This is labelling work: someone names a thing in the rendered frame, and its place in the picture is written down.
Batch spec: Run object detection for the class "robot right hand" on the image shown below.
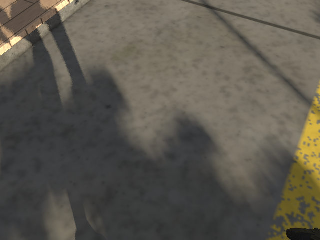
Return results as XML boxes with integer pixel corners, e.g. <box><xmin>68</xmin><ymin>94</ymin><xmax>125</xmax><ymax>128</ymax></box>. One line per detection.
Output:
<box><xmin>286</xmin><ymin>228</ymin><xmax>320</xmax><ymax>240</ymax></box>

